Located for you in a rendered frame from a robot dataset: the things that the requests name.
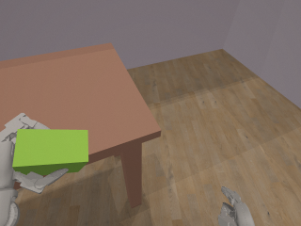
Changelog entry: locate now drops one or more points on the robot right hand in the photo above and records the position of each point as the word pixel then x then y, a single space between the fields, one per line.
pixel 238 215

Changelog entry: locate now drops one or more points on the sponge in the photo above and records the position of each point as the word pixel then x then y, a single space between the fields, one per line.
pixel 44 151

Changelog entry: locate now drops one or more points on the table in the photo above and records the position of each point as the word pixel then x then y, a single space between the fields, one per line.
pixel 85 88

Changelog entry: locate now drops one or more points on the robot left hand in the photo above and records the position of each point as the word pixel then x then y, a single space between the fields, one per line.
pixel 8 176

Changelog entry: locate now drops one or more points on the robot left forearm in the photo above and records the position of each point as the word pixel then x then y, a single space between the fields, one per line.
pixel 9 210

